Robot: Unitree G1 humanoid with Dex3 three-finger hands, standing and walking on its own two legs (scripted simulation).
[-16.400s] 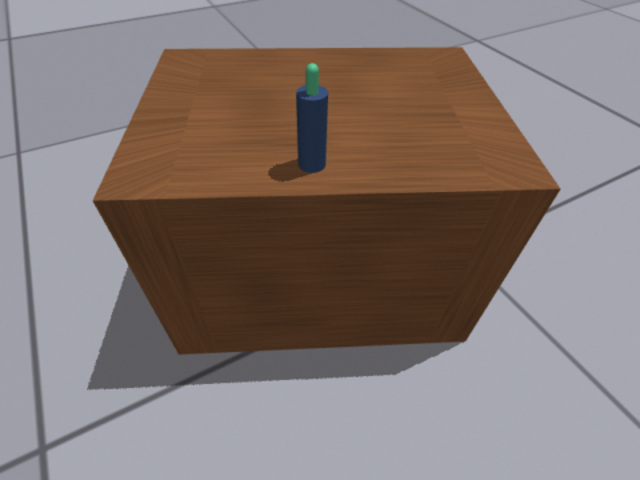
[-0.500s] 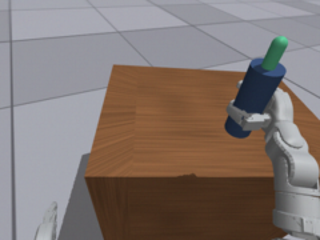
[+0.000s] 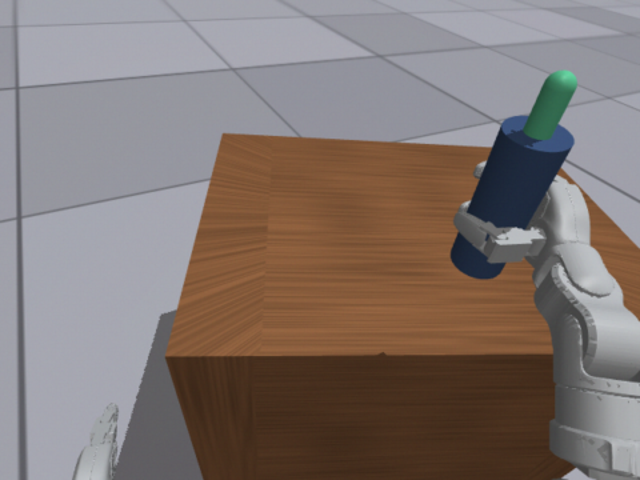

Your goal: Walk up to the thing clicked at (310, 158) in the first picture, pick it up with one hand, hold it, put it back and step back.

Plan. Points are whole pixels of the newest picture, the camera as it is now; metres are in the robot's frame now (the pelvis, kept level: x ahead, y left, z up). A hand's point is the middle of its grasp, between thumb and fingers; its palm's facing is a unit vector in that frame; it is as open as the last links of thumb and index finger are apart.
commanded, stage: hold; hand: right
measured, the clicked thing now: (512, 184) +0.33 -0.18 +0.27
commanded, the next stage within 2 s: crouch in 1.84 s
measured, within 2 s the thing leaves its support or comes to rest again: neither
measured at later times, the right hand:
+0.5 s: hand (491, 224) +0.33 -0.17 +0.22, palm faces +0.15 +0.99 -0.03, open 8.8 cm
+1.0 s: hand (491, 218) +0.33 -0.17 +0.23, palm faces +0.16 +0.99 -0.02, open 8.8 cm
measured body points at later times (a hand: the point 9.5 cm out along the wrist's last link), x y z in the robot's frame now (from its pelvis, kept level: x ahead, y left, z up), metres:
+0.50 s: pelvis +0.00 +0.00 +0.00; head -0.05 +0.03 +0.45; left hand +0.17 +0.26 -0.07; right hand +0.31 -0.22 +0.23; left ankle +0.04 +0.14 -0.73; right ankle -0.01 -0.13 -0.73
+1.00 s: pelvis +0.00 +0.00 +0.00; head -0.05 +0.03 +0.45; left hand +0.17 +0.26 -0.07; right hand +0.31 -0.22 +0.23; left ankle +0.04 +0.14 -0.73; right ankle -0.01 -0.13 -0.73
